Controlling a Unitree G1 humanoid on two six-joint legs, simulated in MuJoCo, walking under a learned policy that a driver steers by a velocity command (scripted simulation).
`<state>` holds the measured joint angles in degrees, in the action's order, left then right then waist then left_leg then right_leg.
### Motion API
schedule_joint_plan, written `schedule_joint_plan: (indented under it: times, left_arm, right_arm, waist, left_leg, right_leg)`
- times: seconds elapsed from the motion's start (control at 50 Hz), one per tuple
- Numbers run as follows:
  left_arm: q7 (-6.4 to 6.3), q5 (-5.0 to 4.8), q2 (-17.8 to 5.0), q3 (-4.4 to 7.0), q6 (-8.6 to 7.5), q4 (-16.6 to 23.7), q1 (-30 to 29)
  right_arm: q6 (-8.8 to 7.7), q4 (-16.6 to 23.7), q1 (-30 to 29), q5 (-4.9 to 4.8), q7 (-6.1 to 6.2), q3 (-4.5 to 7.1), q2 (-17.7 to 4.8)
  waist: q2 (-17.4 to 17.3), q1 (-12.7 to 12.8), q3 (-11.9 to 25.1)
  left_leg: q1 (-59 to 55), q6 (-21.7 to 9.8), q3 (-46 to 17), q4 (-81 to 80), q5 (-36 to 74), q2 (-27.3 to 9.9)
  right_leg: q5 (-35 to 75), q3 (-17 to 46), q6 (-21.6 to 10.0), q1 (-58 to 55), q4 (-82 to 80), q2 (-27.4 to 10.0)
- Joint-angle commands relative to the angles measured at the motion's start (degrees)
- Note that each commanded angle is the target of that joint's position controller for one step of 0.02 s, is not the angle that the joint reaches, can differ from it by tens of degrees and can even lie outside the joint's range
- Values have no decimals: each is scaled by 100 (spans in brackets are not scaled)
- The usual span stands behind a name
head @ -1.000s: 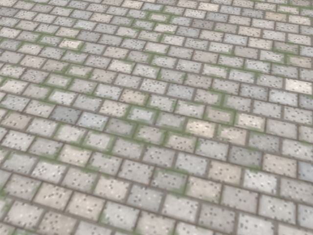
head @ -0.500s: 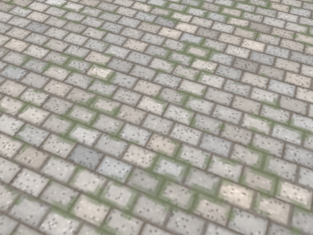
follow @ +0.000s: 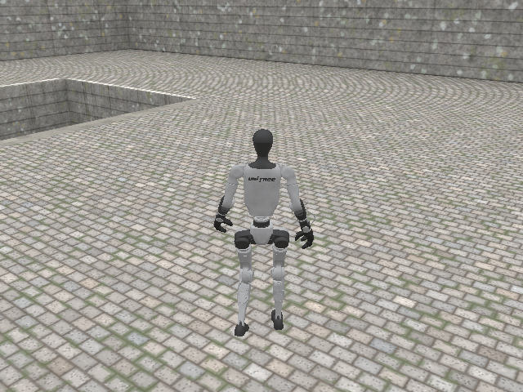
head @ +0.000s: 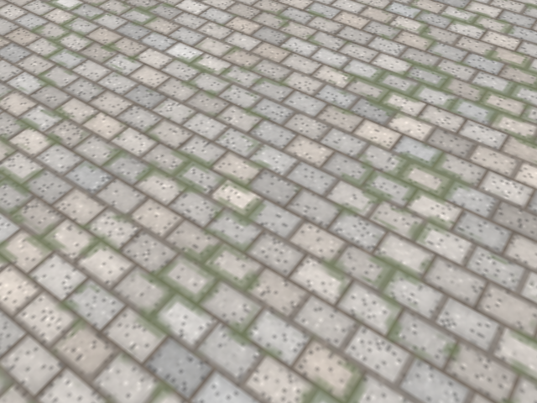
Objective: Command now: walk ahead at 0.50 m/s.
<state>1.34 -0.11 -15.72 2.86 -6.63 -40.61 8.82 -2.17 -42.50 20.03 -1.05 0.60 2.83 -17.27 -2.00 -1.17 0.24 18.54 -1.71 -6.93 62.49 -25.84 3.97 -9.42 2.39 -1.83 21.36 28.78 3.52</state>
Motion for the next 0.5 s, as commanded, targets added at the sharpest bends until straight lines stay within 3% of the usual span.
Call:
schedule_joint_plan:
  times: [0.02,0.06,0.14,0.18,0.24,0.3,0.32,0.34,0.36,0.38,0.4,0.42,0.46,0.5]
  left_arm:
    - [-4,18,-655,161,72,92,664]
    - [-16,-7,-625,140,98,80,633]
    - [-130,-117,-1003,266,176,-43,755]
    - [-161,-128,-1066,291,234,-122,956]
    - [-182,-175,-1035,289,305,-223,1246]
    - [-202,-160,-936,275,360,-219,1237]
    - [-197,-125,-761,221,352,-181,1196]
    - [-181,-38,-390,96,322,-57,1149]
    - [-192,-180,-136,6,249,132,1750]
    - [-218,-255,-671,122,253,41,1674]
    - [-214,-228,-900,200,282,65,1236]
    - [-216,-178,-838,209,319,53,1082]
    - [-173,-140,-666,220,385,121,915]
    - [-136,-146,-453,180,453,211,780]
  right_arm:
    - [-252,698,-653,152,-28,150,-626]
    - [-292,730,-592,164,-65,109,-420]
    - [-340,887,-1216,179,-112,-50,-104]
    - [-373,926,-1537,120,-146,-45,-169]
    - [-413,1029,-1829,58,-163,14,-326]
    - [-450,948,-1460,51,-121,138,-509]
    - [-454,868,-1005,87,-74,214,-649]
    - [-444,777,-149,168,-15,313,-991]
    - [-323,608,260,187,-33,435,-1428]
    - [-303,571,196,113,-69,364,-1012]
    - [-308,582,11,86,-65,279,-705]
    - [-313,595,-283,125,-77,220,-545]
    - [-325,516,-629,189,-89,159,-325]
    - [-379,427,-704,164,-93,193,-337]
  waist:
    - [597,348,-102]
    - [805,180,9]
    - [780,284,0]
    - [754,404,1]
    - [727,439,-17]
    - [763,106,83]
    - [725,-149,305]
    - [60,-522,971]
    - [-1669,-310,1571]
    - [-1224,-354,1078]
    - [-749,-409,459]
    - [-429,-274,191]
    - [-515,-44,-149]
    - [-508,21,-208]
  left_leg:
    - [2360,44,75,226,561,-723]
    - [1932,136,223,-404,612,-767]
    - [1170,338,491,-2094,1408,-589]
    - [731,410,490,-2646,2191,-427]
    - [333,390,331,-3178,2444,-338]
    - [-639,173,349,-3637,2256,-388]
    - [-1370,21,239,-3732,2088,-609]
    - [-2597,-329,-688,-3768,1699,-1597]
    - [-3751,-1145,-2926,-4315,344,-2800]
    - [-3423,-1202,-3465,-4618,-758,-2816]
    - [-2892,-1023,-2725,-4671,-475,-2579]
    - [-2383,-906,-2044,-4757,272,-2318]
    - [-1647,-824,-1086,-5016,1347,-1985]
    - [-1350,-848,-495,-5250,1983,-1877]
  right_leg:
    - [-301,2516,-1177,-1864,-1477,-1643]
    - [491,2156,-1191,-1540,-1583,-1390]
    - [902,1543,-1179,-874,-1695,-1159]
    - [869,1485,-1087,-685,-1671,-1111]
    - [404,1759,-933,-782,-1427,-1172]
    - [77,1952,-666,-671,-868,-1046]
    - [92,1802,-495,-419,-304,-801]
    - [-659,1299,-257,226,1285,-422]
    - [-2396,556,-16,1762,2876,82]
    - [-2303,613,66,2454,3766,-326]
    - [-1802,611,82,2626,4062,-493]
    - [-1402,516,129,2448,4061,-643]
    - [-952,465,176,2143,3778,-899]
    - [-685,339,230,1988,3576,-976]
